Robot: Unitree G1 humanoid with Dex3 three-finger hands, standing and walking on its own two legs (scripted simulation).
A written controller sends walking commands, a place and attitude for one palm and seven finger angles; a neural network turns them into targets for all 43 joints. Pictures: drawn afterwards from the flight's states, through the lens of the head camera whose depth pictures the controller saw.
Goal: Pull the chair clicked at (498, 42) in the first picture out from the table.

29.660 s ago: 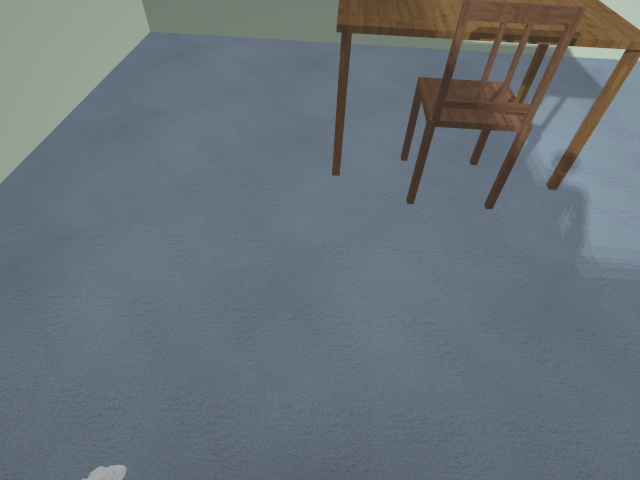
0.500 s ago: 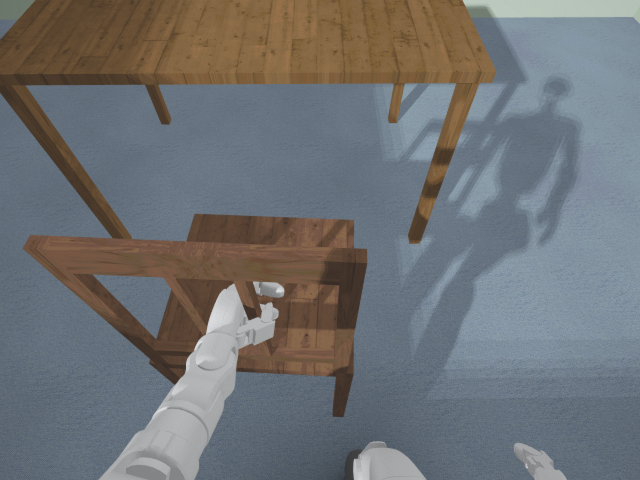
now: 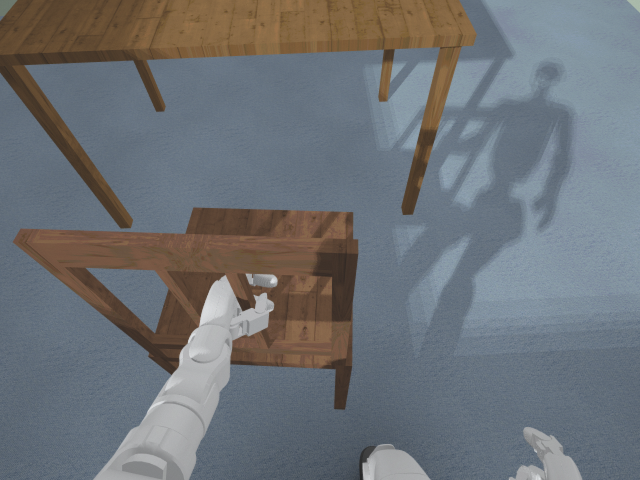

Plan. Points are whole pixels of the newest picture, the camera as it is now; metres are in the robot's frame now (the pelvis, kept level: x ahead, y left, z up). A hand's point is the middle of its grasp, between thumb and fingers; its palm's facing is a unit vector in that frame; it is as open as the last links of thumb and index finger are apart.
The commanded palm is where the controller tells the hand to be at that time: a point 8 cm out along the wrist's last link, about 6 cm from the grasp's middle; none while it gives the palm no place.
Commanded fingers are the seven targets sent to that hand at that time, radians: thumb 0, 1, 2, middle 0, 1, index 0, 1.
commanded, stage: stop walking, hand still on the chair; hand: left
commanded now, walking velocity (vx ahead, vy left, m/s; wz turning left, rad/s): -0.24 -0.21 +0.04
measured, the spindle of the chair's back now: (196, 310) +0.36 +0.19 -0.08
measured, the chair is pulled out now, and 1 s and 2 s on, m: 0.50 0.60 0.60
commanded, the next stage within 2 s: open the thumb and straighten the fingers in 1.04 s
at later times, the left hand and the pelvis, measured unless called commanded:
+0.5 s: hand (263, 377) +0.25 +0.07 -0.05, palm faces -0.04 -0.99 -0.14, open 4.9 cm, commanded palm +0.24 +0.12 -0.04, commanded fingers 0.00 0.90 0.90 -0.50 -1.45 -0.50 -1.45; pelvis -0.04 -0.03 +0.01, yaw +0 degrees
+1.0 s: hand (262, 382) +0.24 +0.07 -0.05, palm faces -0.14 -0.98 -0.14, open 4.9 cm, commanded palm +0.23 +0.13 -0.04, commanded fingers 0.00 0.90 0.90 -0.50 -1.45 -0.50 -1.45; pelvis -0.03 +0.00 +0.01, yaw -2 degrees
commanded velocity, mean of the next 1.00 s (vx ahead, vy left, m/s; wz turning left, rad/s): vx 0.06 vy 0.01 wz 0.00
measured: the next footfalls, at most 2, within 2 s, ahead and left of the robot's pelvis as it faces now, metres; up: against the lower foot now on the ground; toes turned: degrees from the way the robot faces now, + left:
right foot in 0.20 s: +0.03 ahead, -0.11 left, +0.00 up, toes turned -3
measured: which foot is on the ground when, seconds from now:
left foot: down 0.00-1.00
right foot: up 0.00-0.18, down 0.20-1.00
